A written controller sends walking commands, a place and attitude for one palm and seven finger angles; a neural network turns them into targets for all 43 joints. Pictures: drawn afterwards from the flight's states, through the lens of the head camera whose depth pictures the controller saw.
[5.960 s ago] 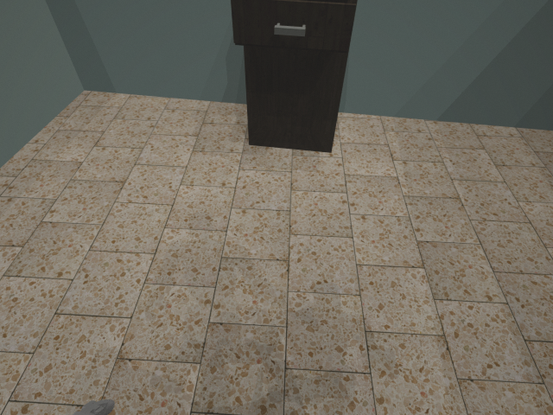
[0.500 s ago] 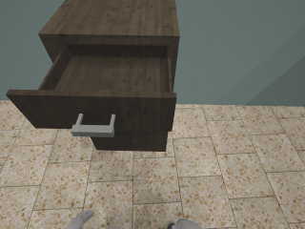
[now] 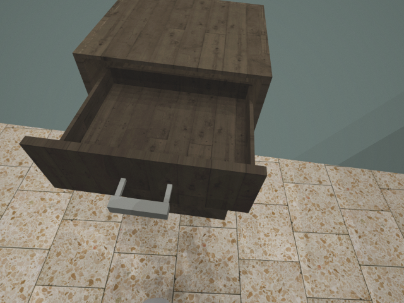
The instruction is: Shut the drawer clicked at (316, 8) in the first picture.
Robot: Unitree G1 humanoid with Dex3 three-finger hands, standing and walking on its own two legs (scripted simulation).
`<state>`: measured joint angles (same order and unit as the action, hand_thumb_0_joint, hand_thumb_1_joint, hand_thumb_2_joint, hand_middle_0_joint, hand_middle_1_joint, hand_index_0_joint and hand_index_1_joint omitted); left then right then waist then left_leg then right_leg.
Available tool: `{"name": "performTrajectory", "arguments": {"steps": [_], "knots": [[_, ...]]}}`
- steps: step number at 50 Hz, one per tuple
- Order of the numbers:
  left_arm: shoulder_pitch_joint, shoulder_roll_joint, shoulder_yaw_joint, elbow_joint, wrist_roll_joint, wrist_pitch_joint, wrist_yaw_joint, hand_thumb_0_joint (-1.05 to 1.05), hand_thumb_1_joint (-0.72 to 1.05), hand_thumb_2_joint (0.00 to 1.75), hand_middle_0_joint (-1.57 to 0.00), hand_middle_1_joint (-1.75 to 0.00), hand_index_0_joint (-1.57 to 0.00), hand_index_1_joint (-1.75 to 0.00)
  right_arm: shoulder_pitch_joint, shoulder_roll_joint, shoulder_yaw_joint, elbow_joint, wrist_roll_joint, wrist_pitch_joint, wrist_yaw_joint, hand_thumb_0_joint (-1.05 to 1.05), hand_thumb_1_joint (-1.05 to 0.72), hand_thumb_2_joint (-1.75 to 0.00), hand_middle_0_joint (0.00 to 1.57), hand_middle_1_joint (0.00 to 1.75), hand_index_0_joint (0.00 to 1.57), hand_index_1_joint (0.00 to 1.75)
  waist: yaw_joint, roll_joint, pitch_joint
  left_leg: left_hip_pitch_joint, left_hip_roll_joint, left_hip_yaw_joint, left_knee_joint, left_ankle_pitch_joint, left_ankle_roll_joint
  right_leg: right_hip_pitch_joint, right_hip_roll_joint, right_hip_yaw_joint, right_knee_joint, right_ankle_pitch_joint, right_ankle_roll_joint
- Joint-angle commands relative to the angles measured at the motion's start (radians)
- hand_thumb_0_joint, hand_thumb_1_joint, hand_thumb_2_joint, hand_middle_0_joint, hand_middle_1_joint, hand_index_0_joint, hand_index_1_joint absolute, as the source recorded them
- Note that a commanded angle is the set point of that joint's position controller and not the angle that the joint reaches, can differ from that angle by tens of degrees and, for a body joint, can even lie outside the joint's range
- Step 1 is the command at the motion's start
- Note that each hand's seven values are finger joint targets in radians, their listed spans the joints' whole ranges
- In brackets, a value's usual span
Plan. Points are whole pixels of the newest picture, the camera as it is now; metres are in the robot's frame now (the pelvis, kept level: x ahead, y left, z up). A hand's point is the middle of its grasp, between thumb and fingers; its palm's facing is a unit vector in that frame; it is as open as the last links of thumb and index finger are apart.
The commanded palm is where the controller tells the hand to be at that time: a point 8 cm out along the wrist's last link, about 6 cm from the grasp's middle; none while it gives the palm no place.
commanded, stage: come to a stop and stand still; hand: left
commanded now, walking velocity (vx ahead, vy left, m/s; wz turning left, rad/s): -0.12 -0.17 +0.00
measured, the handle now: (142, 197) +0.29 +0.15 +0.03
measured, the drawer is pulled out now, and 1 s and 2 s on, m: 0.29 0.29 0.29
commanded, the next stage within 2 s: look again from close up in 1.12 s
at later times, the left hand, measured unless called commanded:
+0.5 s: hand out of the picture -0.04 +0.11 -0.15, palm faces -0.01 -0.97 -0.25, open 7.4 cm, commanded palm none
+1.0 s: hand out of the picture -0.10 +0.09 -0.16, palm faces +0.03 -0.98 -0.18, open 7.3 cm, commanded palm none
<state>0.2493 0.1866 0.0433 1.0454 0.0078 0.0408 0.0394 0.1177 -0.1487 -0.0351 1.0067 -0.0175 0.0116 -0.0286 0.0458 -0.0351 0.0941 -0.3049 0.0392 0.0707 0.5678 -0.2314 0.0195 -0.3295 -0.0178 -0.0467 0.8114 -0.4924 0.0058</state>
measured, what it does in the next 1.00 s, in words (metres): walks backwards: right foot, then left foot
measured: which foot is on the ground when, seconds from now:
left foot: down 0.00-0.32, up 0.34-0.58, down 0.60-1.00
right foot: up 0.00-0.30, down 0.32-1.00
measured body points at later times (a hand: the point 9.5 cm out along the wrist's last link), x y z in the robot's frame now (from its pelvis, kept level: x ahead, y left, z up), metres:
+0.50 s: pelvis -0.07 -0.07 +0.01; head -0.05 -0.10 +0.46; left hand -0.04 +0.16 -0.13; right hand -0.06 -0.30 -0.16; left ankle -0.05 +0.09 -0.69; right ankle -0.10 -0.16 -0.73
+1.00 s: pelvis -0.10 -0.07 +0.01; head -0.09 -0.08 +0.46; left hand -0.10 +0.14 -0.15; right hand -0.10 -0.29 -0.15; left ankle -0.10 +0.07 -0.73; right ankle -0.10 -0.16 -0.73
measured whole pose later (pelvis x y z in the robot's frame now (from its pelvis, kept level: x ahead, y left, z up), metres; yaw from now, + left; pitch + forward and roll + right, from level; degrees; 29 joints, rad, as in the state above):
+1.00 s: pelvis -0.10 -0.07 +0.01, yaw -1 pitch -2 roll +0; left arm 0.28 0.13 0.01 1.14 0.00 0.01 0.02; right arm 0.25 -0.14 -0.01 1.15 -0.02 0.01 -0.03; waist 0.01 0.01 0.03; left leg -0.14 0.04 0.04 0.37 -0.21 -0.03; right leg -0.15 0.02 -0.07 0.39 -0.22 -0.05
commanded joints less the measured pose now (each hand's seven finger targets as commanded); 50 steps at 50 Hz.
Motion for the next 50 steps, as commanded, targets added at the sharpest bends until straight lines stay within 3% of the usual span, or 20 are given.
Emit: {"name": "performTrajectory", "arguments": {"steps": [1,3,6,11,14,15,16,17,19,21,22,24,27,29,30,32,34,41,44,50], "knots": [[0.082,0.086,0.036,-0.045,0.009,0.006,0.007,0.00,0.90,0.90,-0.20,-0.30,-0.20,-0.30,0.049,-0.177,-0.032,-0.052,-0.006,-0.001,-0.029,0.00,-0.90,-0.90,0.20,0.30,0.20,0.30,-0.030,0.196,-0.110,0.106,0.300,-0.217,-0.207,0.659,0.177,-0.112,0.010,0.103,0.353,-0.022,0.019],[0.093,0.086,0.037,-0.048,0.008,0.006,0.000,0.00,0.90,0.90,-0.20,-0.30,-0.20,-0.30,0.039,-0.179,-0.037,-0.062,-0.004,-0.003,-0.028,0.00,-0.90,-0.90,0.20,0.30,0.20,0.30,-0.031,0.160,-0.153,0.151,0.279,-0.182,-0.195,0.620,0.167,-0.137,0.010,0.099,0.383,0.016,0.029],[0.073,0.081,0.041,-0.069,0.010,0.014,-0.006,0.00,0.90,0.90,-0.20,-0.30,-0.20,-0.30,0.059,-0.173,-0.046,-0.058,-0.003,0.000,-0.024,0.00,-0.90,-0.90,0.20,0.30,0.20,0.30,-0.049,0.200,-0.175,0.164,0.257,-0.178,-0.226,0.426,0.152,-0.130,0.004,0.083,0.324,0.030,0.039],[0.051,0.050,0.022,-0.079,0.009,0.005,-0.015,0.00,0.90,0.90,-0.20,-0.30,-0.20,-0.30,0.078,-0.196,-0.064,-0.041,-0.010,0.008,-0.010,0.00,-0.90,-0.90,0.20,0.30,0.20,0.30,-0.075,0.273,-0.178,0.168,0.253,-0.232,-0.265,0.142,0.137,-0.009,-0.011,0.010,-0.071,-0.027,0.020],[0.176,0.059,0.023,-0.026,0.011,-0.006,-0.016,0.00,0.90,0.90,-0.20,-0.30,-0.20,-0.30,0.057,-0.188,-0.069,-0.039,-0.001,0.019,0.000,0.00,-0.90,-0.90,0.20,0.30,0.20,0.30,-0.018,0.196,-0.163,0.004,0.166,-0.158,-0.230,-0.074,0.053,0.220,0.006,-0.035,-0.399,0.198,0.003],[0.184,0.104,0.027,-0.023,0.023,-0.010,-0.011,0.00,0.90,0.90,-0.20,-0.30,-0.20,-0.30,0.066,-0.135,-0.064,-0.041,0.008,0.025,0.004,0.00,-0.90,-0.90,0.20,0.30,0.20,0.30,-0.019,0.044,-0.119,-0.089,0.086,-0.100,-0.115,-0.155,-0.001,0.241,-0.078,0.073,-0.523,0.198,-0.026],[0.135,0.179,0.032,-0.043,0.031,-0.018,-0.008,0.00,0.90,0.90,-0.20,-0.30,-0.20,-0.30,0.052,-0.069,-0.047,-0.065,0.013,0.029,0.010,0.00,-0.90,-0.90,0.20,0.30,0.20,0.30,-0.028,-0.191,-0.054,-0.174,-0.004,-0.021,0.033,-0.208,-0.059,0.137,-0.265,0.327,-0.627,0.090,-0.100],[0.036,0.200,0.028,-0.075,0.025,-0.018,-0.007,0.00,0.90,0.90,-0.20,-0.30,-0.20,-0.30,0.015,-0.081,-0.044,-0.079,0.007,0.035,0.017,0.00,-0.90,-0.90,0.20,0.30,0.20,0.30,-0.025,-0.193,-0.017,-0.113,0.005,-0.053,0.159,-0.254,-0.055,-0.039,-0.351,0.356,-0.687,-0.004,-0.162],[-0.049,0.158,0.024,-0.085,0.022,-0.030,-0.001,0.00,0.90,0.90,-0.20,-0.30,-0.20,-0.30,0.015,-0.086,-0.045,-0.054,0.000,0.040,0.018,0.00,-0.90,-0.90,0.20,0.30,0.20,0.30,-0.047,-0.216,0.035,-0.095,0.018,-0.107,0.247,-0.197,-0.032,-0.110,-0.274,0.296,-0.665,0.042,-0.158],[-0.072,0.120,0.009,-0.072,0.017,-0.037,-0.006,0.00,0.90,0.90,-0.20,-0.30,-0.20,-0.30,0.089,-0.084,-0.040,-0.002,0.003,0.029,0.019,0.00,-0.90,-0.90,0.20,0.30,0.20,0.30,-0.077,-0.164,0.040,-0.088,0.008,-0.071,0.278,-0.137,-0.037,-0.031,-0.204,0.166,-0.583,0.289,-0.141],[-0.056,0.110,0.006,-0.062,0.013,-0.042,-0.006,0.00,0.90,0.90,-0.20,-0.30,-0.20,-0.30,0.106,-0.076,-0.037,0.013,0.006,0.024,0.017,0.00,-0.90,-0.90,0.20,0.30,0.20,0.30,-0.075,-0.112,0.010,-0.077,0.001,-0.056,0.251,-0.135,-0.042,0.024,-0.191,0.138,-0.545,0.431,-0.139],[0.009,0.107,0.005,-0.039,0.013,-0.051,-0.005,0.00,0.90,0.90,-0.20,-0.30,-0.20,-0.30,0.106,-0.063,-0.027,0.025,0.010,0.015,0.013,0.00,-0.90,-0.90,0.20,0.30,0.20,0.30,-0.048,-0.104,-0.026,-0.072,-0.004,-0.039,0.170,-0.154,-0.053,0.141,-0.186,0.114,-0.483,0.640,-0.136],[0.062,0.103,0.001,0.007,0.007,-0.057,0.000,0.00,0.90,0.90,-0.20,-0.30,-0.20,-0.30,0.110,-0.060,-0.015,0.044,0.014,0.003,0.001,0.00,-0.90,-0.90,0.20,0.30,0.20,0.30,-0.028,-0.130,-0.089,0.006,0.000,-0.032,-0.050,-0.096,-0.060,0.250,-0.187,0.137,-0.416,0.795,-0.137],[0.057,0.091,-0.004,0.022,-0.005,-0.056,0.002,0.00,0.90,0.90,-0.20,-0.30,-0.20,-0.30,0.164,-0.068,-0.006,0.077,0.012,-0.010,-0.008,0.00,-0.90,-0.90,0.20,0.30,0.20,0.30,-0.045,-0.052,-0.128,0.156,0.020,-0.073,-0.197,0.139,-0.045,0.208,-0.155,0.137,-0.381,0.736,-0.090],[0.064,0.071,-0.008,0.026,-0.010,-0.056,0.000,0.00,0.90,0.90,-0.20,-0.30,-0.20,-0.30,0.178,-0.089,-0.005,0.093,0.008,-0.020,-0.014,0.00,-0.90,-0.90,0.20,0.30,0.20,0.30,-0.041,0.016,-0.156,0.228,0.070,-0.106,-0.186,0.321,-0.027,0.181,-0.117,0.114,-0.375,0.686,-0.061],[0.047,0.056,-0.010,0.023,-0.003,-0.048,0.001,0.00,0.90,0.90,-0.20,-0.30,-0.20,-0.30,0.176,-0.109,-0.008,0.107,0.009,-0.014,-0.017,0.00,-0.90,-0.90,0.20,0.30,0.20,0.30,-0.037,0.015,-0.134,0.231,0.104,-0.103,-0.165,0.292,-0.020,0.160,-0.090,0.110,-0.439,0.511,-0.037],[0.031,0.073,-0.010,0.044,-0.007,-0.046,-0.002,0.00,0.90,0.90,-0.20,-0.30,-0.20,-0.30,0.160,-0.091,0.003,0.125,0.008,-0.018,-0.020,0.00,-0.90,-0.90,0.20,0.30,0.20,0.30,-0.038,0.133,-0.126,0.213,0.092,-0.100,-0.177,0.326,-0.017,0.187,-0.095,0.091,-0.430,0.532,-0.034],[0.040,0.064,-0.017,0.069,-0.002,-0.039,-0.008,0.00,0.90,0.90,-0.20,-0.30,-0.20,-0.30,0.168,-0.071,0.011,0.130,0.006,-0.005,-0.015,0.00,-0.90,-0.90,0.20,0.30,0.20,0.30,-0.040,0.045,0.033,0.126,0.060,-0.094,-0.253,0.031,-0.024,0.110,-0.086,0.122,-0.544,0.242,-0.032],[0.046,0.060,-0.017,0.068,0.000,-0.040,-0.009,0.00,0.90,0.90,-0.20,-0.30,-0.20,-0.30,0.188,-0.073,0.012,0.128,0.004,-0.004,-0.012,0.00,-0.90,-0.90,0.20,0.30,0.20,0.30,-0.045,0.000,0.042,0.132,0.053,-0.089,-0.256,0.008,-0.022,0.079,-0.086,0.130,-0.564,0.176,-0.029],[0.069,0.053,-0.016,0.067,-0.001,-0.045,-0.008,0.00,0.90,0.90,-0.20,-0.30,-0.20,-0.30,0.207,-0.071,0.016,0.125,0.003,-0.009,-0.010,0.00,-0.90,-0.90,0.20,0.30,0.20,0.30,-0.046,0.013,0.012,0.144,0.048,-0.088,-0.253,0.008,-0.018,0.070,-0.088,0.133,-0.564,0.162,-0.030]]}}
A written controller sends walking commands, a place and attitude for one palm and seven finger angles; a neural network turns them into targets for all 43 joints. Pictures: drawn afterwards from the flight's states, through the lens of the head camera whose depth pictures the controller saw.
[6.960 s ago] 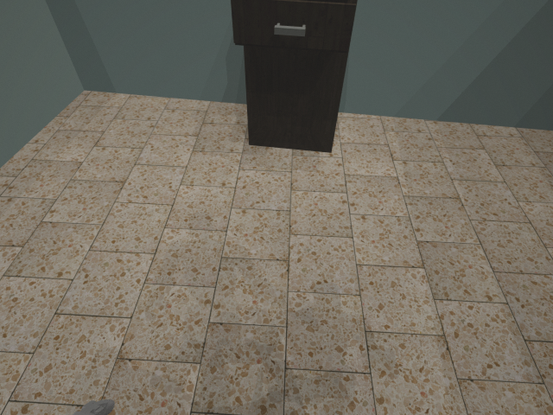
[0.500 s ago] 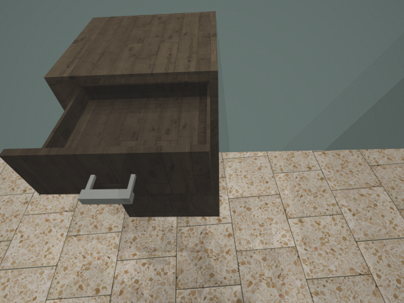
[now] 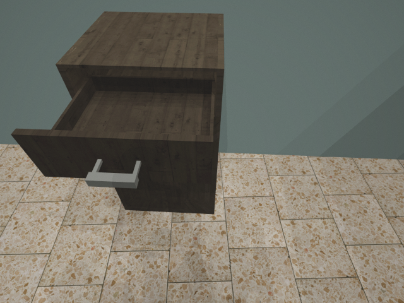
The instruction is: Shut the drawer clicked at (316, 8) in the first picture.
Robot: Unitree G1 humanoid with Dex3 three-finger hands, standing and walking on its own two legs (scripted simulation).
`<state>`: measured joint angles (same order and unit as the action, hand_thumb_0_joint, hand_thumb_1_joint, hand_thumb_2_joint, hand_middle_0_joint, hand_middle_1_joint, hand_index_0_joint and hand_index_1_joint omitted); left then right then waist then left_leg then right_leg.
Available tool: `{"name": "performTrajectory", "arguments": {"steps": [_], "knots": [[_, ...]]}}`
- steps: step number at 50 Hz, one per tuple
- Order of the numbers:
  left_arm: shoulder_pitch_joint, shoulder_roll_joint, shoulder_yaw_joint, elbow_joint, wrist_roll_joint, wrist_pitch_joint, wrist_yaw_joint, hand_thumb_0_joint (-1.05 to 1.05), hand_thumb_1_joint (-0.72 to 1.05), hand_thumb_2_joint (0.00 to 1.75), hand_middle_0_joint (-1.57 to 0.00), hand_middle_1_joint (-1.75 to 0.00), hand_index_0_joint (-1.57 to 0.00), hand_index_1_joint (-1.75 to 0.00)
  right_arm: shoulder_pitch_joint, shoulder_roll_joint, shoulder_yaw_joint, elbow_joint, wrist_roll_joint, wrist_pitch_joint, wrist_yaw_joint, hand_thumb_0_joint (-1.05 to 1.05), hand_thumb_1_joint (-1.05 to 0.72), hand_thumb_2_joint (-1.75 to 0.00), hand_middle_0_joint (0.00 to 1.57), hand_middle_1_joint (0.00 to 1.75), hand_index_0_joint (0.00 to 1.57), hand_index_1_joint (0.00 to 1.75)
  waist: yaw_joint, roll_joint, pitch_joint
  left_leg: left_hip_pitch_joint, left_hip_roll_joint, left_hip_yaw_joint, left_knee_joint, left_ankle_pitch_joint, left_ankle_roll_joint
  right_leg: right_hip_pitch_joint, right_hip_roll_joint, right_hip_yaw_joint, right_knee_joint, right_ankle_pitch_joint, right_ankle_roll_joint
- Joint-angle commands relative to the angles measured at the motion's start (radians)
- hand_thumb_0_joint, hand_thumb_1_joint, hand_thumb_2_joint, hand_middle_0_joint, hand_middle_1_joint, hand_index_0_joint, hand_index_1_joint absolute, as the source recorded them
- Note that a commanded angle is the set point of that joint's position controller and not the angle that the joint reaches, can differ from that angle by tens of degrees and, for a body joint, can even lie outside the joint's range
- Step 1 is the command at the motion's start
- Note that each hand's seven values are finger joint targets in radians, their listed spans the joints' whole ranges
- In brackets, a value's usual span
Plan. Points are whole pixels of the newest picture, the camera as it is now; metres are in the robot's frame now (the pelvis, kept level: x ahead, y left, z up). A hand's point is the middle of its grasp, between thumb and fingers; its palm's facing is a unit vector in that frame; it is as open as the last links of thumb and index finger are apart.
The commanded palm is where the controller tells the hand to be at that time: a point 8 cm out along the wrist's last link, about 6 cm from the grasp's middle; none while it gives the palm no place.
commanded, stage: come to a stop and stand still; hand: left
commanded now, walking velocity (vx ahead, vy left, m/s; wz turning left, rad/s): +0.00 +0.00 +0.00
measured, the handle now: (115, 172) +0.39 +0.24 +0.01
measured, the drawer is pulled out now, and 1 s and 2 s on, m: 0.29 0.29 0.29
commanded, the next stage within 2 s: look again from close up in 0.12 s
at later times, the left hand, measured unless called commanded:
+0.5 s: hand out of the picture +0.01 +0.20 -0.18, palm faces +0.03 -0.98 -0.19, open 7.3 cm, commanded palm none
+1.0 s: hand out of the picture -0.02 +0.22 -0.19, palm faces +0.02 -0.99 -0.15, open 7.4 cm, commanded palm none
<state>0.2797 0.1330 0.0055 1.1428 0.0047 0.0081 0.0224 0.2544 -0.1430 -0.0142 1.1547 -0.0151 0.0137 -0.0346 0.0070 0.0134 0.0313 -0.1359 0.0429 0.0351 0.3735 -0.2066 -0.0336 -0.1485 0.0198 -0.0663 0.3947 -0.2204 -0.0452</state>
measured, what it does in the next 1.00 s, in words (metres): shifts its weight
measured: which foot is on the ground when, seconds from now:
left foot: down 0.00-1.00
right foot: down 0.00-1.00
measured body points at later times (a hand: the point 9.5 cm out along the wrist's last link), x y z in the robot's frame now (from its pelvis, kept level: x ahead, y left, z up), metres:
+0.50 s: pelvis +0.00 +0.03 -0.01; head -0.01 +0.04 +0.44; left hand +0.01 +0.26 -0.17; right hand +0.00 -0.19 -0.17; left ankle +0.00 +0.14 -0.74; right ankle +0.00 -0.09 -0.74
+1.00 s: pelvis +0.01 +0.06 -0.01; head +0.01 +0.07 +0.44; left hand -0.02 +0.27 -0.17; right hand +0.01 -0.16 -0.16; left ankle +0.00 +0.14 -0.74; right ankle +0.00 -0.08 -0.74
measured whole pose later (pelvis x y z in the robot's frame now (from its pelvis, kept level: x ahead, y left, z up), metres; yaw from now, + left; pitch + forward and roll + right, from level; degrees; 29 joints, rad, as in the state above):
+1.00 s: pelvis +0.01 +0.06 -0.01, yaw +0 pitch -1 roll +0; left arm 0.36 0.15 -0.01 1.10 0.03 0.00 0.02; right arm 0.31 -0.14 0.00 1.11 -0.02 0.00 -0.01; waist 0.00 -0.04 0.01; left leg -0.17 -0.04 0.07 0.47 -0.28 0.06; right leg -0.19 -0.07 -0.04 0.50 -0.30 0.00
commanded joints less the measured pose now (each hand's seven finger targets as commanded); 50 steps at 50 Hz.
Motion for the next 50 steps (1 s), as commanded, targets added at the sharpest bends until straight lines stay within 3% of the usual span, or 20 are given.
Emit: {"name": "performTrajectory", "arguments": {"steps": [1,10,11,12,13,14,15,18,21,22,25,28,31,39,41,44,45,48,50], "knots": [[0.041,0.106,0.023,-0.030,0.003,-0.014,0.009,0.00,0.90,0.90,-0.20,-0.30,-0.20,-0.30,0.076,-0.074,-0.005,-0.023,0.001,-0.013,-0.003,0.00,-0.90,-0.90,0.20,0.30,0.20,0.30,-0.007,-0.030,0.067,-0.027,0.044,-0.055,-0.061,-0.008,0.036,-0.100,-0.127,0.151,-0.143,-0.094,0.020],[0.077,0.085,0.019,-0.017,0.002,-0.023,0.012,0.00,0.90,0.90,-0.20,-0.30,-0.20,-0.30,0.095,-0.064,0.001,-0.013,0.007,-0.030,-0.009,0.00,-0.90,-0.90,0.20,0.30,0.20,0.30,0.000,-0.002,0.035,-0.025,0.060,-0.064,-0.060,0.082,0.038,-0.052,-0.124,0.121,-0.093,0.060,0.017],[0.154,0.111,0.008,0.007,0.018,-0.057,0.054,0.00,0.90,0.90,-0.20,-0.30,-0.20,-0.30,-0.019,-0.098,0.002,-0.084,0.012,-0.049,0.010,0.00,-0.90,-0.90,0.20,0.30,0.20,0.30,0.042,-0.022,0.069,-0.136,0.060,-0.011,0.172,0.043,0.013,-0.048,-0.190,0.169,-0.068,0.420,0.046],[0.133,0.162,0.011,-0.009,0.012,-0.071,0.049,0.00,0.90,0.90,-0.20,-0.30,-0.20,-0.30,0.020,-0.072,0.010,-0.117,0.011,-0.044,0.011,0.00,-0.90,-0.90,0.20,0.30,0.20,0.30,-0.023,-0.020,0.040,-0.101,0.033,-0.021,0.121,0.021,0.007,-0.021,-0.241,0.186,-0.034,0.646,0.000],[0.125,0.149,0.015,-0.040,0.008,-0.069,0.041,0.00,0.90,0.90,-0.20,-0.30,-0.20,-0.30,0.102,-0.040,0.005,-0.108,0.004,-0.042,0.007,0.00,-0.90,-0.90,0.20,0.30,0.20,0.30,-0.028,-0.018,-0.036,-0.073,0.019,-0.017,0.095,-0.044,0.027,0.030,-0.229,0.178,-0.006,0.536,-0.016],[0.109,0.131,0.011,-0.047,0.006,-0.068,0.039,0.00,0.90,0.90,-0.20,-0.30,-0.20,-0.30,0.131,-0.052,0.004,-0.097,0.003,-0.047,0.006,0.00,-0.90,-0.90,0.20,0.30,0.20,0.30,-0.035,-0.045,-0.104,-0.068,0.023,-0.028,0.100,0.006,0.034,0.056,-0.202,0.145,0.017,0.468,-0.026],[0.092,0.124,0.010,-0.055,0.003,-0.065,0.036,0.00,0.90,0.90,-0.20,-0.30,-0.20,-0.30,0.129,-0.062,0.004,-0.096,0.005,-0.044,0.006,0.00,-0.90,-0.90,0.20,0.30,0.20,0.30,-0.033,-0.085,-0.113,-0.066,0.025,-0.032,0.102,0.016,0.036,0.050,-0.186,0.134,0.006,0.350,-0.023],[0.056,0.108,0.006,-0.081,0.006,-0.047,0.028,0.00,0.90,0.90,-0.20,-0.30,-0.20,-0.30,0.108,-0.072,0.003,-0.108,0.001,-0.037,0.008,0.00,-0.90,-0.90,0.20,0.30,0.20,0.30,-0.029,-0.075,0.015,-0.089,0.031,-0.052,0.070,0.027,0.043,-0.066,-0.147,0.115,-0.018,0.062,-0.012],[0.057,0.105,0.004,-0.090,0.007,-0.039,0.024,0.00,0.90,0.90,-0.20,-0.30,-0.20,-0.30,0.101,-0.082,0.007,-0.113,0.001,-0.036,0.012,0.00,-0.90,-0.90,0.20,0.30,0.20,0.30,-0.020,-0.030,0.101,-0.142,0.037,-0.080,0.028,0.005,0.053,-0.111,-0.126,0.112,-0.023,-0.052,-0.004],[0.061,0.111,0.006,-0.096,0.009,-0.035,0.023,0.00,0.90,0.90,-0.20,-0.30,-0.20,-0.30,0.096,-0.081,0.007,-0.116,0.000,-0.036,0.012,0.00,-0.90,-0.90,0.20,0.30,0.20,0.30,-0.013,0.010,0.103,-0.146,0.040,-0.088,0.009,0.007,0.053,-0.108,-0.123,0.104,-0.019,-0.050,-0.003],[0.070,0.108,0.002,-0.099,0.008,-0.031,0.020,0.00,0.90,0.90,-0.20,-0.30,-0.20,-0.30,0.092,-0.098,0.008,-0.121,0.001,-0.038,0.012,0.00,-0.90,-0.90,0.20,0.30,0.20,0.30,-0.008,-0.008,0.114,-0.177,0.039,-0.106,-0.018,-0.034,0.061,-0.087,-0.115,0.099,-0.008,-0.048,0.004],[0.074,0.107,0.002,-0.107,0.008,-0.027,0.019,0.00,0.90,0.90,-0.20,-0.30,-0.20,-0.30,0.086,-0.109,0.009,-0.120,0.001,-0.044,0.011,0.00,-0.90,-0.90,0.20,0.30,0.20,0.30,-0.003,0.020,0.074,-0.164,0.048,-0.119,-0.034,-0.008,0.067,-0.049,-0.114,0.087,0.011,-0.008,0.012],[0.077,0.111,0.000,-0.106,0.006,-0.027,0.017,0.00,0.90,0.90,-0.20,-0.30,-0.20,-0.30,0.079,-0.118,0.009,-0.120,0.002,-0.047,0.011,0.00,-0.90,-0.90,0.20,0.30,0.20,0.30,0.000,0.012,0.033,-0.138,0.049,-0.120,-0.035,0.026,0.071,-0.024,-0.120,0.083,0.013,0.028,0.018],[0.083,0.108,-0.002,-0.098,0.008,-0.024,0.017,0.00,0.90,0.90,-0.20,-0.30,-0.20,-0.30,0.074,-0.125,0.009,-0.103,0.006,-0.049,0.010,0.00,-0.90,-0.90,0.20,0.30,0.20,0.30,-0.001,-0.008,0.026,-0.104,0.054,-0.117,-0.045,0.070,0.073,-0.022,-0.129,0.074,0.007,0.058,0.031],[0.093,0.099,-0.005,-0.083,0.010,-0.024,0.014,0.00,0.90,0.90,-0.20,-0.30,-0.20,-0.30,0.083,-0.127,0.011,-0.086,0.003,-0.044,0.011,0.00,-0.90,-0.90,0.20,0.30,0.20,0.30,-0.006,-0.010,0.025,-0.099,0.056,-0.123,-0.065,-0.074,0.076,-0.025,-0.120,0.061,0.010,-0.029,0.029],[0.093,0.089,-0.004,-0.083,0.022,-0.015,0.007,0.00,0.90,0.90,-0.20,-0.30,-0.20,-0.30,0.082,-0.150,-0.001,-0.082,-0.002,-0.030,0.013,0.00,-0.90,-0.90,0.20,0.30,0.20,0.30,-0.011,0.044,0.109,-0.164,0.085,-0.180,-0.156,-0.367,0.094,-0.084,-0.085,0.017,0.059,-0.163,0.026],[0.100,0.084,-0.004,-0.084,0.026,-0.015,0.005,0.00,0.90,0.90,-0.20,-0.30,-0.20,-0.30,0.084,-0.154,-0.005,-0.082,-0.004,-0.028,0.013,0.00,-0.90,-0.90,0.20,0.30,0.20,0.30,-0.010,0.063,0.126,-0.172,0.096,-0.198,-0.176,-0.408,0.104,-0.103,-0.076,0.005,0.077,-0.171,0.024],[0.118,0.074,-0.002,-0.082,0.027,-0.021,-0.001,0.00,0.90,0.90,-0.20,-0.30,-0.20,-0.30,0.087,-0.150,-0.008,-0.082,-0.004,-0.029,0.012,0.00,-0.90,-0.90,0.20,0.30,0.20,0.30,-0.005,0.045,0.151,-0.177,0.106,-0.204,-0.164,-0.403,0.124,-0.120,-0.071,0.002,0.086,-0.156,0.015],[0.143,0.070,0.000,-0.074,0.023,-0.030,-0.003,0.00,0.90,0.90,-0.20,-0.30,-0.20,-0.30,0.091,-0.137,-0.007,-0.082,-0.003,-0.037,0.012,0.00,-0.90,-0.90,0.20,0.30,0.20,0.30,-0.001,0.026,0.125,-0.153,0.092,-0.177,-0.117,-0.311,0.126,-0.103,-0.081,0.022,0.072,-0.119,0.006]]}}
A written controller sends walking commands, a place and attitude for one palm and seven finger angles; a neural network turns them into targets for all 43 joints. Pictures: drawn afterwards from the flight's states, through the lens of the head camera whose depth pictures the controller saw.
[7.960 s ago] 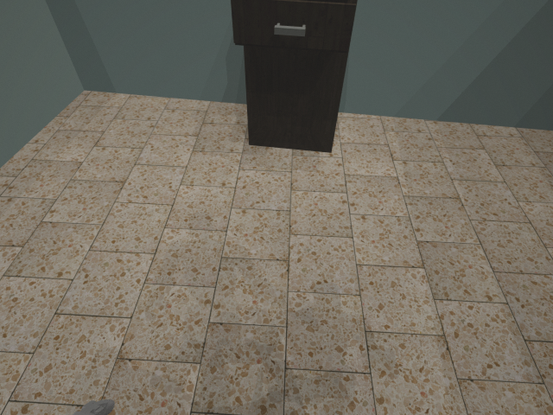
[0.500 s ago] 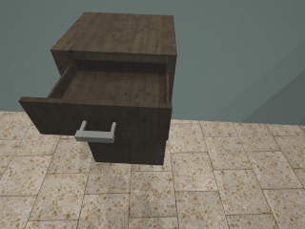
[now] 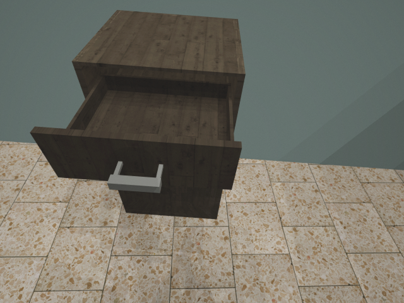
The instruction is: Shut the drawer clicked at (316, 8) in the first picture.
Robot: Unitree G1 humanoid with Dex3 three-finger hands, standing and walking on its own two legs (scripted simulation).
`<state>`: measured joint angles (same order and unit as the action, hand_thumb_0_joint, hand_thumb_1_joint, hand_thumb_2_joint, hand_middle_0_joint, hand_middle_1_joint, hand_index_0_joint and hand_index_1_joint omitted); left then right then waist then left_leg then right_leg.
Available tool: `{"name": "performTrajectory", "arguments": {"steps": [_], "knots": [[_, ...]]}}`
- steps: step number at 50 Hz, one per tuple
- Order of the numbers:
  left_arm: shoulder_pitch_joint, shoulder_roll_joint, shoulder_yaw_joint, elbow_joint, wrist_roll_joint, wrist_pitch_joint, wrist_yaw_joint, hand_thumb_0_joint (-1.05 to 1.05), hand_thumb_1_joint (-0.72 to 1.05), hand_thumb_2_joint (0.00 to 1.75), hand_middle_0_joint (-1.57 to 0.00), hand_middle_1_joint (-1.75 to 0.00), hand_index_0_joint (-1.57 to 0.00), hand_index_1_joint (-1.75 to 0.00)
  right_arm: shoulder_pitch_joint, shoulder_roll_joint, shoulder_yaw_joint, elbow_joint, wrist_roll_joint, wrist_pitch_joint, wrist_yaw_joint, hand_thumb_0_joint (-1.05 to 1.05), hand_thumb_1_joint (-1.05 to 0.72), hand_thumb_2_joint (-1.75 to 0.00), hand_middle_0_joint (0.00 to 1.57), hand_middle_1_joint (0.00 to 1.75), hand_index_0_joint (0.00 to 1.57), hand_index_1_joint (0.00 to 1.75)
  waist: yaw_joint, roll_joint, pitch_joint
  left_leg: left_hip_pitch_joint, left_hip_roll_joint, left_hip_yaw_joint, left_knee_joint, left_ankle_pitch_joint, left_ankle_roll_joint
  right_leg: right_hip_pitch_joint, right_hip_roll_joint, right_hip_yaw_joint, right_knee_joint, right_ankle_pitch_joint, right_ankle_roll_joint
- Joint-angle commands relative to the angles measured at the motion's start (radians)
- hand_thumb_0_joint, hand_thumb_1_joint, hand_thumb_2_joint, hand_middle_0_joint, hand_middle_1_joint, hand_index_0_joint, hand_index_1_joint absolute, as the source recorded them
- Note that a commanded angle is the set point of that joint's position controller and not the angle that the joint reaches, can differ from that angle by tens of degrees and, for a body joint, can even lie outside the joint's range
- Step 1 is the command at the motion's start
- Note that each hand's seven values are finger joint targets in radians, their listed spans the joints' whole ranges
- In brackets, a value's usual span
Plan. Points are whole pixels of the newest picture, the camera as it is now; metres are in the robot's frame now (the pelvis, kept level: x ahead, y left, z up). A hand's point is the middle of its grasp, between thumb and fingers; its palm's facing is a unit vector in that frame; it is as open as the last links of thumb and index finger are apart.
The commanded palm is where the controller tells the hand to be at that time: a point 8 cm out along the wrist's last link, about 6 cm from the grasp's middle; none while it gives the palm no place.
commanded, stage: shuffle to correct the standing spot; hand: left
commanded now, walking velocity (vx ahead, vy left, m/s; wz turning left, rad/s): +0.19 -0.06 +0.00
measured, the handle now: (137, 175) +0.38 +0.17 +0.02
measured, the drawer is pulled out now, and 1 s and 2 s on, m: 0.29 0.29 0.29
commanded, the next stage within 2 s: come to a stop and stand still in 0.16 s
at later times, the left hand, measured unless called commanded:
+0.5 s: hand out of the picture +0.09 +0.16 -0.19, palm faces +0.05 -0.98 -0.20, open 7.3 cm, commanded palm none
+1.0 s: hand out of the picture +0.08 +0.17 -0.17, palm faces +0.01 -0.97 -0.25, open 7.3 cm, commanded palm none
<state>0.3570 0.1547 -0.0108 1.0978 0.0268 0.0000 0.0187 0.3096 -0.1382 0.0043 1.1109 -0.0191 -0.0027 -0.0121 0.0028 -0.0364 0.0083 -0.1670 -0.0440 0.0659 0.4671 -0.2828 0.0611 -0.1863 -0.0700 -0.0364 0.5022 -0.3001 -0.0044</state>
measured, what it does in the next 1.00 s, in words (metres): steps on the spot: right foot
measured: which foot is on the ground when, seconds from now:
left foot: down 0.00-1.00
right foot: down 0.00-0.30, up 0.32-0.46, down 0.48-1.00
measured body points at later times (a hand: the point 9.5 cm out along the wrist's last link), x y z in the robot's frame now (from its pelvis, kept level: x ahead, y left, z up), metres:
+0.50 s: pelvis +0.08 -0.02 -0.01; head +0.09 -0.01 +0.44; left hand +0.09 +0.21 -0.17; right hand +0.05 -0.23 -0.17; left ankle -0.01 +0.08 -0.73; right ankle +0.11 -0.14 -0.74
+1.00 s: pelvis +0.05 -0.01 -0.01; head +0.03 -0.04 +0.44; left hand +0.08 +0.23 -0.15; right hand +0.06 -0.23 -0.17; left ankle -0.02 +0.08 -0.74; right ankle +0.11 -0.14 -0.74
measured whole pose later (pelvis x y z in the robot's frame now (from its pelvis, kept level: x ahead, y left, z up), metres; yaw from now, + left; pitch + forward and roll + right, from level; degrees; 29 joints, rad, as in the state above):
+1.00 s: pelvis +0.05 -0.01 -0.01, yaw -1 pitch -2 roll +1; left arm 0.28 0.16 -0.01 1.05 0.01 0.01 0.03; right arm 0.33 -0.18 -0.01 1.00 -0.02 -0.01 -0.02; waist 0.00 0.05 0.00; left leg -0.08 -0.03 0.10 0.49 -0.38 0.04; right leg -0.31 -0.05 -0.05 0.55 -0.20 0.00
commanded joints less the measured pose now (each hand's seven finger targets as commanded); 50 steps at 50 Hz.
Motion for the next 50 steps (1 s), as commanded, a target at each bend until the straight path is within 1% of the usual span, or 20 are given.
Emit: {"name": "performTrajectory", "arguments": {"steps": [1,6,10,13,15,16,17,19,22,24,26,29,34,37,38,39,41,43,46,50], "knots": [[0.080,0.050,0.017,-0.024,-0.001,-0.027,0.001,0.00,0.90,0.90,-0.20,-0.30,-0.20,-0.30,0.036,-0.134,-0.024,-0.037,0.002,-0.024,-0.010,0.00,-0.90,-0.90,0.20,0.30,0.20,0.30,0.007,0.066,0.135,-0.120,0.168,-0.190,-0.181,-0.197,0.030,-0.052,0.000,0.006,-0.046,-0.031,-0.039],[0.136,0.081,0.033,0.005,-0.007,-0.040,0.006,0.00,0.90,0.90,-0.20,-0.30,-0.20,-0.30,0.040,-0.093,-0.017,-0.037,0.005,-0.045,-0.013,0.00,-0.90,-0.90,0.20,0.30,0.20,0.30,0.009,-0.047,0.066,-0.123,0.092,-0.054,0.023,0.074,0.006,0.048,-0.059,0.086,-0.058,0.170,-0.069],[0.180,0.109,0.050,0.023,-0.007,-0.042,0.013,0.00,0.90,0.90,-0.20,-0.30,-0.20,-0.30,0.030,-0.066,-0.013,-0.038,0.005,-0.053,-0.015,0.00,-0.90,-0.90,0.20,0.30,0.20,0.30,0.017,-0.109,0.035,-0.190,0.050,0.017,0.143,0.065,-0.013,0.146,-0.113,0.126,-0.030,0.408,-0.106],[0.149,0.099,0.053,0.015,-0.006,-0.037,0.016,0.00,0.90,0.90,-0.20,-0.30,-0.20,-0.30,0.059,-0.064,-0.016,-0.021,0.004,-0.055,-0.019,0.00,-0.90,-0.90,0.20,0.30,0.20,0.30,-0.018,-0.025,0.049,-0.078,0.067,0.009,0.064,0.157,-0.011,0.063,-0.082,0.071,0.055,0.483,-0.102],[0.056,0.046,0.036,-0.024,-0.008,-0.040,0.017,0.00,0.90,0.90,-0.20,-0.30,-0.20,-0.30,0.223,-0.138,-0.030,0.044,-0.002,-0.058,-0.037,0.00,-0.90,-0.90,0.20,0.30,0.20,0.30,-0.080,0.225,-0.001,0.211,0.233,-0.175,0.028,0.848,0.057,-0.171,0.036,-0.080,0.329,0.317,-0.025],[-0.019,0.036,0.027,-0.058,-0.013,-0.038,0.024,0.00,0.90,0.90,-0.20,-0.30,-0.20,-0.30,0.275,-0.149,-0.026,0.067,-0.004,-0.051,-0.045,0.00,-0.90,-0.90,0.20,0.30,0.20,0.30,-0.098,0.337,0.045,0.313,0.332,-0.273,-0.012,1.253,0.126,-0.353,0.064,-0.071,0.428,-0.212,-0.007],[-0.050,0.043,0.032,-0.072,-0.014,-0.028,0.030,0.00,0.90,0.90,-0.20,-0.30,-0.20,-0.30,0.274,-0.137,-0.014,0.073,-0.006,-0.038,-0.050,0.00,-0.90,-0.90,0.20,0.30,0.20,0.30,-0.092,0.288,0.073,0.355,0.372,-0.278,0.010,1.391,0.164,-0.418,0.041,-0.028,0.448,-0.355,-0.009],[-0.094,0.026,0.035,-0.084,-0.016,-0.019,0.027,0.00,0.90,0.90,-0.20,-0.30,-0.20,-0.30,0.189,-0.124,-0.011,0.033,-0.012,-0.029,-0.051,0.00,-0.90,-0.90,0.20,0.30,0.20,0.30,-0.061,0.186,0.140,0.219,0.328,-0.214,-0.004,1.223,0.130,-0.333,0.008,-0.024,0.300,-0.282,-0.011],[0.094,0.031,0.043,-0.032,-0.018,-0.018,0.017,0.00,0.90,0.90,-0.20,-0.30,-0.20,-0.30,0.030,-0.131,-0.016,-0.028,0.014,-0.031,-0.049,0.00,-0.90,-0.90,0.20,0.30,0.20,0.30,0.056,0.071,0.076,0.017,0.191,-0.089,0.057,0.813,0.018,0.034,0.028,-0.056,-0.053,0.255,0.009],[0.115,0.098,0.046,-0.020,-0.018,-0.024,0.022,0.00,0.90,0.90,-0.20,-0.30,-0.20,-0.30,0.061,-0.093,-0.024,-0.037,0.026,-0.022,-0.041,0.00,-0.90,-0.90,0.20,0.30,0.20,0.30,0.030,-0.050,0.023,-0.098,0.092,-0.061,0.091,0.215,-0.044,0.135,-0.132,0.146,-0.025,0.698,-0.080],[0.013,0.137,0.045,-0.053,-0.022,-0.011,0.017,0.00,0.90,0.90,-0.20,-0.30,-0.20,-0.30,0.107,-0.038,-0.027,-0.017,0.023,-0.004,-0.035,0.00,-0.90,-0.90,0.20,0.30,0.20,0.30,-0.012,-0.016,0.070,-0.069,0.054,-0.040,0.033,-0.103,-0.049,-0.003,-0.211,0.150,-0.059,0.635,-0.136],[-0.046,0.110,0.046,-0.078,-0.021,-0.017,0.025,0.00,0.90,0.90,-0.20,-0.30,-0.20,-0.30,0.132,-0.034,-0.024,-0.001,0.015,0.004,-0.034,0.00,-0.90,-0.90,0.20,0.30,0.20,0.30,-0.019,-0.148,0.038,-0.032,0.094,-0.049,-0.005,0.059,-0.053,0.014,-0.154,0.134,-0.035,0.645,-0.113],[-0.068,0.093,0.044,-0.101,-0.024,-0.012,0.029,0.00,0.90,0.90,-0.20,-0.30,-0.20,-0.30,0.067,-0.074,-0.027,-0.012,0.011,-0.017,-0.031,0.00,-0.90,-0.90,0.20,0.30,0.20,0.30,0.010,0.065,-0.055,0.008,0.149,-0.077,-0.061,0.468,-0.046,0.109,-0.065,0.049,0.034,0.576,-0.041],[-0.079,0.088,0.041,-0.095,-0.022,-0.008,0.027,0.00,0.90,0.90,-0.20,-0.30,-0.20,-0.30,0.054,-0.072,-0.027,-0.018,0.009,-0.016,-0.031,0.00,-0.90,-0.90,0.20,0.30,0.20,0.30,0.009,0.054,-0.037,0.005,0.157,-0.078,-0.100,0.372,-0.043,0.098,-0.052,0.048,-0.001,0.474,-0.039],[0.039,0.151,0.052,-0.040,-0.017,-0.021,0.063,0.00,0.90,0.90,-0.20,-0.30,-0.20,-0.30,-0.039,-0.149,-0.050,-0.098,0.023,-0.034,-0.026,0.00,-0.90,-0.90,0.20,0.30,0.20,0.30,0.042,0.067,-0.103,-0.004,0.179,-0.039,0.116,0.460,-0.058,0.111,-0.100,0.069,0.040,0.791,-0.035],[-0.017,0.164,0.050,-0.077,-0.021,-0.027,0.053,0.00,0.90,0.90,-0.20,-0.30,-0.20,-0.30,0.027,-0.100,-0.044,-0.127,0.018,-0.024,-0.023,0.00,-0.90,-0.90,0.20,0.30,0.20,0.30,-0.011,0.078,-0.134,-0.067,0.109,-0.062,0.038,0.056,-0.063,0.118,-0.147,0.135,0.024,0.590,-0.076],[-0.090,0.118,0.032,-0.094,-0.015,-0.013,0.034,0.00,0.90,0.90,-0.20,-0.30,-0.20,-0.30,0.064,-0.073,-0.031,-0.108,0.008,-0.018,-0.020,0.00,-0.90,-0.90,0.20,0.30,0.20,0.30,-0.023,0.160,0.007,-0.085,0.147,-0.103,-0.088,0.016,-0.041,-0.030,-0.076,0.075,-0.007,0.168,-0.071],[-0.109,0.098,0.030,-0.117,-0.010,0.002,0.024,0.00,0.90,0.90,-0.20,-0.30,-0.20,-0.30,0.047,-0.103,-0.029,-0.143,-0.006,-0.020,-0.015,0.00,-0.90,-0.90,0.20,0.30,0.20,0.30,-0.007,0.220,0.101,-0.154,0.197,-0.150,-0.180,0.000,-0.018,-0.074,0.002,0.016,0.030,0.045,-0.044],[-0.079,0.083,0.020,-0.104,-0.008,0.001,0.014,0.00,0.90,0.90,-0.20,-0.30,-0.20,-0.30,0.039,-0.130,-0.022,-0.167,0.001,-0.026,-0.015,0.00,-0.90,-0.90,0.20,0.30,0.20,0.30,0.007,0.067,0.156,-0.206,0.186,-0.154,-0.202,-0.078,-0.005,-0.050,0.007,0.036,0.002,0.066,-0.039],[-0.067,0.094,0.019,-0.096,-0.013,-0.006,0.012,0.00,0.90,0.90,-0.20,-0.30,-0.20,-0.30,0.068,-0.137,-0.015,-0.158,0.001,-0.025,-0.012,0.00,-0.90,-0.90,0.20,0.30,0.20,0.30,-0.002,0.010,0.169,-0.171,0.156,-0.133,-0.205,-0.127,-0.006,-0.076,-0.006,0.086,-0.043,0.043,-0.045]]}}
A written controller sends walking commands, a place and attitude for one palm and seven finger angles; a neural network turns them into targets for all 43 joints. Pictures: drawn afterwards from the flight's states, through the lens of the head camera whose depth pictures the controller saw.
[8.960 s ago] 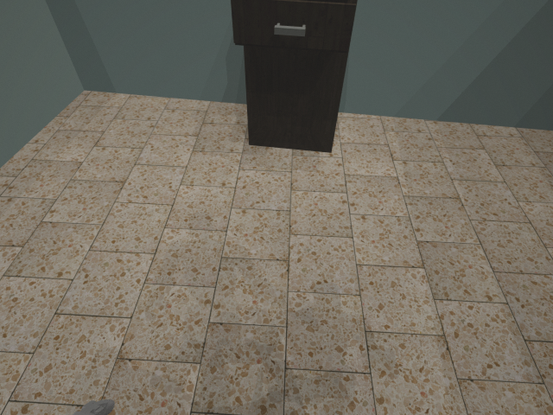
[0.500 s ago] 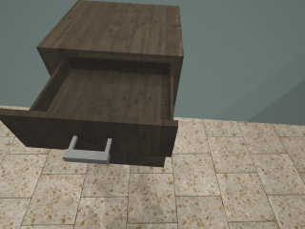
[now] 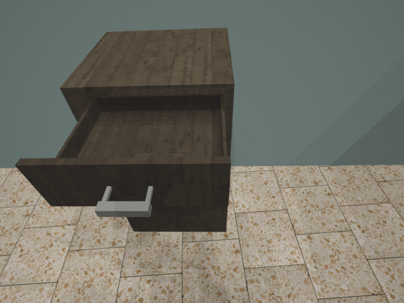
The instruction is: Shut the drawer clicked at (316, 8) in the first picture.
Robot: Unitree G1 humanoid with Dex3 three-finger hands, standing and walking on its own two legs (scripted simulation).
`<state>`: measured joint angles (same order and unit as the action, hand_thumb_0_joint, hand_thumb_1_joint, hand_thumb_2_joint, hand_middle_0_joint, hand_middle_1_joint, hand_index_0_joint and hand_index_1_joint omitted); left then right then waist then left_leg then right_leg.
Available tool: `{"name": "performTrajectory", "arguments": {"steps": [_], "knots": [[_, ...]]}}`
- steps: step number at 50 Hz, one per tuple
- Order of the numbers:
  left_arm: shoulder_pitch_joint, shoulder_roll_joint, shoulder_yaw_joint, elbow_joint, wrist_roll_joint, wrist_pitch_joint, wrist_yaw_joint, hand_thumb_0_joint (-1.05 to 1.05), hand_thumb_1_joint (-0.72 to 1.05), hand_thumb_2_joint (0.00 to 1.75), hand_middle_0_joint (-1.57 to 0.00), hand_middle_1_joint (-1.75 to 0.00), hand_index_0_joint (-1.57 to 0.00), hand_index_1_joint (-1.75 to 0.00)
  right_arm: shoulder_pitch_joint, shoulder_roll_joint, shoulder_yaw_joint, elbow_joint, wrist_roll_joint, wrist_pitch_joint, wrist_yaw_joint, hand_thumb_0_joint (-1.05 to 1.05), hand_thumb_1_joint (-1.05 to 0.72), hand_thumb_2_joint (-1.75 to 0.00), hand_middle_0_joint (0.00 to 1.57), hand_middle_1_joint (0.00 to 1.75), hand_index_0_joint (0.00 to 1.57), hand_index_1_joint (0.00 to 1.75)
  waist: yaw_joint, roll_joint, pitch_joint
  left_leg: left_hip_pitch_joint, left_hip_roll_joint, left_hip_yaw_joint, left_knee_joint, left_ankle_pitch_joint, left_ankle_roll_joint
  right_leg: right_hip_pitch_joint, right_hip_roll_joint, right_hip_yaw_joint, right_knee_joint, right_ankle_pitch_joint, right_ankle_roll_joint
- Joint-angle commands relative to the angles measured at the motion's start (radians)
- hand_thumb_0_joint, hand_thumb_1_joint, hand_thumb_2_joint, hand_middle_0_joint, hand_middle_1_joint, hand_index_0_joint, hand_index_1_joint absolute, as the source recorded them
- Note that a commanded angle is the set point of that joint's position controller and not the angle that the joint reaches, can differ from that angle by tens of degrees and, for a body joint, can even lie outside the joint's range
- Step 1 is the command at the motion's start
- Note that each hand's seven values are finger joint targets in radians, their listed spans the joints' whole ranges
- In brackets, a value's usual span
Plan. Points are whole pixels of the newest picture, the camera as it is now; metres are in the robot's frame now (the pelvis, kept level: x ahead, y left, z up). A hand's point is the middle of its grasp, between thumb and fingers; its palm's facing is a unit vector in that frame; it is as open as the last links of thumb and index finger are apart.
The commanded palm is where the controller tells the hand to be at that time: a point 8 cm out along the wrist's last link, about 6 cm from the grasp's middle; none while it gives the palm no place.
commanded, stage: come to a stop and stand still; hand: left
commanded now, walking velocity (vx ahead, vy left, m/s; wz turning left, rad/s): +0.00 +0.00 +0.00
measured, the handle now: (126, 199) +0.32 +0.19 +0.03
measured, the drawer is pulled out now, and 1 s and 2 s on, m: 0.29 0.29 0.28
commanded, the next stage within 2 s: look again from close up in 0.66 s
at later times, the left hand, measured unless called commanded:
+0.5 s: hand out of the picture +0.02 +0.15 -0.16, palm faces +0.02 -0.97 -0.24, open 7.3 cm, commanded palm none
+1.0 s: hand out of the picture +0.03 +0.14 -0.16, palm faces +0.04 -0.97 -0.23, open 7.3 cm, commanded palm none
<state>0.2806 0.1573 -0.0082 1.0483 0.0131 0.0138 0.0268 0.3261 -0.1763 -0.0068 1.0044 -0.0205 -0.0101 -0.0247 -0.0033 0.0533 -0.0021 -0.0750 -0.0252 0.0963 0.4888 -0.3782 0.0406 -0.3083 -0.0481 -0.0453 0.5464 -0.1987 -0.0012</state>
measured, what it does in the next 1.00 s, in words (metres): stands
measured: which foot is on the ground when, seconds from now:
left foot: down 0.00-1.00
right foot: down 0.00-1.00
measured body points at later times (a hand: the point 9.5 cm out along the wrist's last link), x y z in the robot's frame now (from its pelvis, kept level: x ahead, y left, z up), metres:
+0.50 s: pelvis +0.01 -0.03 +0.00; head +0.03 -0.06 +0.45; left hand +0.02 +0.20 -0.14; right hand -0.02 -0.24 -0.17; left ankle -0.07 +0.09 -0.73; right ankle +0.06 -0.12 -0.73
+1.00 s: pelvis +0.01 -0.04 +0.01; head +0.03 -0.06 +0.46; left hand +0.02 +0.19 -0.14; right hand -0.02 -0.25 -0.16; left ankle -0.07 +0.09 -0.73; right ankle +0.06 -0.12 -0.73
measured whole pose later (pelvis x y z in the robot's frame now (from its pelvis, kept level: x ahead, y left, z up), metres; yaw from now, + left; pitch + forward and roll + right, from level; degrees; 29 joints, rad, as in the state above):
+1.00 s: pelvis +0.01 -0.04 +0.01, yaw +1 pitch -1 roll +1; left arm 0.25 0.15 0.00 1.11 0.00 -0.01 0.03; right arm 0.34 -0.14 0.01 1.13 -0.01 -0.02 -0.03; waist -0.01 0.04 0.05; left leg -0.03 0.03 0.06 0.39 -0.33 -0.02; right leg -0.27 0.00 -0.09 0.47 -0.18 -0.06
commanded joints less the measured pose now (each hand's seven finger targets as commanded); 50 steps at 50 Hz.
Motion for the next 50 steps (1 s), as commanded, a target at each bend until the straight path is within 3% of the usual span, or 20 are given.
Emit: {"name": "performTrajectory", "arguments": {"steps": [1,2,6,11,20,25,27,36,39,50], "knots": [[0.016,0.092,0.017,-0.044,0.000,-0.023,0.004,0.00,0.90,0.90,-0.20,-0.30,-0.20,-0.30,0.063,-0.097,0.000,-0.046,0.003,-0.018,0.000,0.00,-0.90,-0.90,0.20,0.30,0.20,0.30,0.000,-0.087,0.167,-0.240,0.131,-0.159,-0.219,-0.012,0.016,0.044,-0.033,0.108,-0.098,-0.057,-0.051],[0.017,0.098,0.019,-0.044,-0.002,-0.022,0.003,0.00,0.90,0.90,-0.20,-0.30,-0.20,-0.30,0.069,-0.088,0.001,-0.040,0.003,-0.019,-0.001,0.00,-0.90,-0.90,0.20,0.30,0.20,0.30,-0.002,-0.037,0.158,-0.226,0.132,-0.152,-0.231,-0.006,0.016,0.042,-0.032,0.108,-0.098,-0.060,-0.055],[0.036,0.101,0.019,-0.030,-0.003,-0.032,0.006,0.00,0.90,0.90,-0.20,-0.30,-0.20,-0.30,0.084,-0.083,0.008,-0.015,0.006,-0.021,-0.001,0.00,-0.90,-0.90,0.20,0.30,0.20,0.30,-0.007,-0.087,0.109,-0.174,0.116,-0.125,-0.189,0.046,0.012,0.064,-0.052,0.137,-0.122,-0.035,-0.059],[0.044,0.102,0.019,-0.008,-0.006,-0.040,0.008,0.00,0.90,0.90,-0.20,-0.30,-0.20,-0.30,0.108,-0.067,0.013,0.024,0.007,-0.024,-0.004,0.00,-0.90,-0.90,0.20,0.30,0.20,0.30,-0.012,-0.095,0.058,-0.126,0.113,-0.105,-0.162,0.118,0.004,0.093,-0.070,0.138,-0.115,0.057,-0.065],[0.041,0.095,0.020,0.032,-0.009,-0.044,0.014,0.00,0.90,0.90,-0.20,-0.30,-0.20,-0.30,0.118,-0.043,0.015,0.082,0.008,-0.022,-0.013,0.00,-0.90,-0.90,0.20,0.30,0.20,0.30,-0.006,-0.052,0.052,-0.115,0.122,-0.092,-0.150,0.198,-0.012,0.144,-0.084,0.124,-0.095,0.219,-0.074],[0.031,0.100,0.020,0.040,-0.008,-0.042,0.015,0.00,0.90,0.90,-0.20,-0.30,-0.20,-0.30,0.121,-0.038,0.015,0.096,0.007,-0.016,-0.013,0.00,-0.90,-0.90,0.20,0.30,0.20,0.30,-0.007,-0.072,0.069,-0.115,0.121,-0.085,-0.152,0.160,-0.018,0.135,-0.088,0.131,-0.121,0.184,-0.076],[0.020,0.098,0.021,0.039,-0.009,-0.039,0.014,0.00,0.90,0.90,-0.20,-0.30,-0.20,-0.30,0.119,-0.034,0.014,0.100,0.007,-0.015,-0.014,0.00,-0.90,-0.90,0.20,0.30,0.20,0.30,-0.005,-0.043,0.075,-0.107,0.126,-0.088,-0.167,0.166,-0.017,0.129,-0.082,0.125,-0.128,0.168,-0.075],[0.006,0.110,0.026,0.034,-0.005,-0.038,0.013,0.00,0.90,0.90,-0.20,-0.30,-0.20,-0.30,0.123,-0.034,0.014,0.107,0.006,-0.012,-0.009,0.00,-0.90,-0.90,0.20,0.30,0.20,0.30,-0.004,-0.079,0.075,-0.113,0.115,-0.080,-0.161,0.123,-0.019,0.130,-0.087,0.138,-0.173,0.073,-0.071],[0.006,0.108,0.027,0.030,-0.006,-0.039,0.013,0.00,0.90,0.90,-0.20,-0.30,-0.20,-0.30,0.123,-0.034,0.013,0.107,0.005,-0.013,-0.009,0.00,-0.90,-0.90,0.20,0.30,0.20,0.30,-0.003,-0.050,0.071,-0.108,0.121,-0.081,-0.164,0.146,-0.020,0.131,-0.082,0.130,-0.168,0.090,-0.070],[0.020,0.100,0.025,0.039,-0.006,-0.038,0.013,0.00,0.90,0.90,-0.20,-0.30,-0.20,-0.30,0.137,-0.024,0.016,0.117,0.008,-0.015,-0.011,0.00,-0.90,-0.90,0.20,0.30,0.20,0.30,0.000,-0.047,0.091,-0.115,0.127,-0.084,-0.178,0.156,-0.021,0.135,-0.076,0.120,-0.171,0.106,-0.069]]}}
